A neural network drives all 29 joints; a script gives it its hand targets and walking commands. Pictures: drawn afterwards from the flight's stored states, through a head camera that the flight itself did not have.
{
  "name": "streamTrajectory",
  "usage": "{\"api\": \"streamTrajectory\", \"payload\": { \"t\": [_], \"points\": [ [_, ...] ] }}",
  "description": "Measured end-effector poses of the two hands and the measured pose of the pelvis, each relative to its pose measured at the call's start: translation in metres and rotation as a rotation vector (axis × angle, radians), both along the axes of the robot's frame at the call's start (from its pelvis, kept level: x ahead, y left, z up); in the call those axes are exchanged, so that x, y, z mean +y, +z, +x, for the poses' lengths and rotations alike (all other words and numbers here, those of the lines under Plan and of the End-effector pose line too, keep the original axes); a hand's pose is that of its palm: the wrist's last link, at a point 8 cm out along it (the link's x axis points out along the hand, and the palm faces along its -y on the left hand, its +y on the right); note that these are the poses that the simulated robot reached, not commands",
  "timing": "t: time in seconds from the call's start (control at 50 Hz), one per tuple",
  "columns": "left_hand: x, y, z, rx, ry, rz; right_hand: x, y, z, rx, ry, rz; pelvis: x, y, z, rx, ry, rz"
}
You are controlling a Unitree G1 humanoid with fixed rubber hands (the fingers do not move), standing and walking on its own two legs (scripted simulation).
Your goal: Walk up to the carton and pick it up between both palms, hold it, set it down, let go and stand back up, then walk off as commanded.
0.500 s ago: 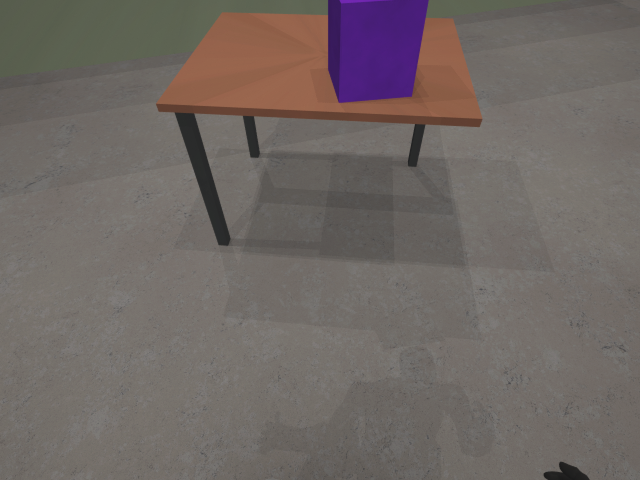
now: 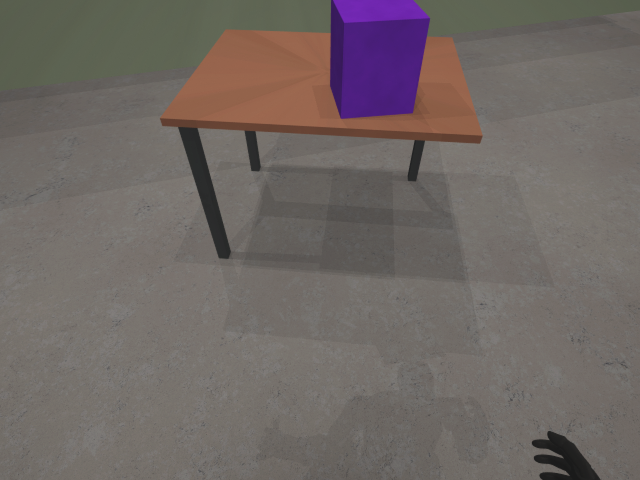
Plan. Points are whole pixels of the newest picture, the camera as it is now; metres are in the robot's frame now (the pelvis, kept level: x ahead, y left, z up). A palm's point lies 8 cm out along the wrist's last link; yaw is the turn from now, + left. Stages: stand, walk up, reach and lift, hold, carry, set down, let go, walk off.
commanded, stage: walk off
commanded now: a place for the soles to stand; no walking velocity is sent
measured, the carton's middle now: (373, 56) +1.17 +0.01 +0.02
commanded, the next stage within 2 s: stand in 0.08 s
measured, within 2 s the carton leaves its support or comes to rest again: neither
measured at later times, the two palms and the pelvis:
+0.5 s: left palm out of the picture +0.02 +0.31 -0.09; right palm out of the picture +0.15 -0.29 -0.08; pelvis -0.01 -0.01 +0.01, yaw +0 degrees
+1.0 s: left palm out of the picture +0.01 +0.32 -0.09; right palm out of the picture +0.13 -0.29 -0.08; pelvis -0.02 +0.00 +0.01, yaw +0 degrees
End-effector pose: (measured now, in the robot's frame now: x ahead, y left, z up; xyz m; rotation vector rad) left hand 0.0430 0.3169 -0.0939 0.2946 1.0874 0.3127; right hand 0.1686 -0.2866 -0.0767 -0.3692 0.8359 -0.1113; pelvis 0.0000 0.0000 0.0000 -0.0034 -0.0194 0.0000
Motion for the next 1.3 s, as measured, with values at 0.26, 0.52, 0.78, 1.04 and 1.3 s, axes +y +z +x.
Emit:
{"api": "streamTrajectory", "payload": {
  "t": [0.26,0.52,0.78,1.04,1.3],
  "points": [
    [-0.003,0.004,-0.002,-0.004,0.008,0.007,-0.003,-0.001,-0.005,0.008,0.004,0.009,-0.005,0.002,-0.004,-0.008,0.000,0.008],
    [-0.002,0.004,-0.020,0.031,0.028,0.003,-0.004,-0.002,-0.023,0.051,-0.011,0.008,-0.005,0.007,-0.012,-0.007,0.000,0.007],
    [0.001,0.003,-0.031,0.050,0.038,-0.003,-0.004,-0.004,-0.037,0.085,-0.025,0.003,-0.002,0.009,-0.018,-0.009,0.000,0.003],
    [0.002,0.003,-0.036,0.064,0.043,-0.006,-0.003,-0.005,-0.042,0.100,-0.028,0.003,-0.001,0.010,-0.020,-0.005,0.000,0.002],
    [0.003,0.003,-0.035,0.075,0.046,-0.007,-0.002,-0.005,-0.041,0.111,-0.030,0.003,0.000,0.011,-0.017,0.000,0.000,0.001]
  ]
}}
